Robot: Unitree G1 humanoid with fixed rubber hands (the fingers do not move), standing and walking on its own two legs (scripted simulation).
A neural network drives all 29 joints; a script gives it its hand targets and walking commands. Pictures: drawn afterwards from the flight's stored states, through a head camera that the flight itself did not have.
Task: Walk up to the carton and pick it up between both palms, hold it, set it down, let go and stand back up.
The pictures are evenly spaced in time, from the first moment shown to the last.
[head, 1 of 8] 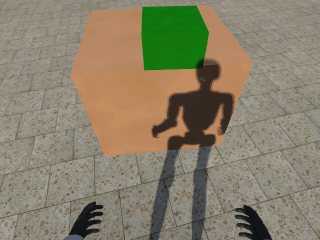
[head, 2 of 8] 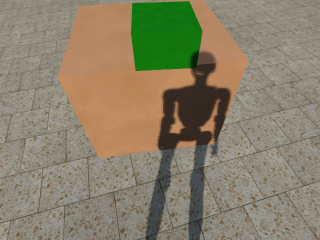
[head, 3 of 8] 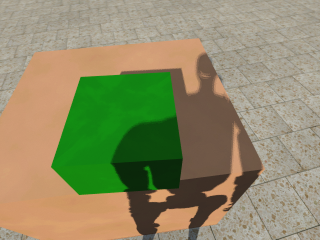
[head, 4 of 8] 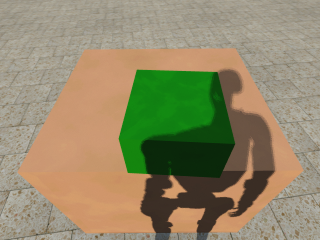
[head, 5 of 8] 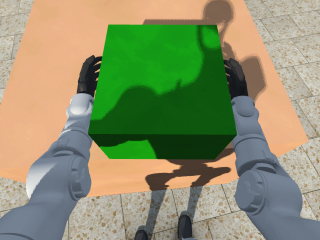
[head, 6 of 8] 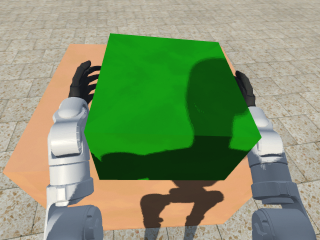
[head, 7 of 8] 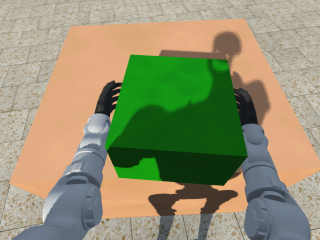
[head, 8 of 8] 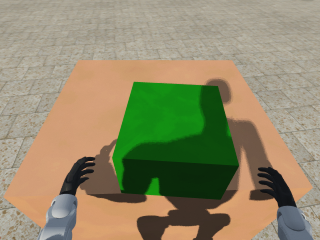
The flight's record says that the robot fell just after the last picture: no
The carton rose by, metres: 0.15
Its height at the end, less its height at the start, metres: +0.00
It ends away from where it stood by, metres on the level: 0.01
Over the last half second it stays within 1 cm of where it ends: yes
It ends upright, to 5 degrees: yes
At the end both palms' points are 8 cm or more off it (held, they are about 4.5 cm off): yes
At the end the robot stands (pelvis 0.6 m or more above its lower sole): yes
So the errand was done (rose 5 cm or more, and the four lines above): yes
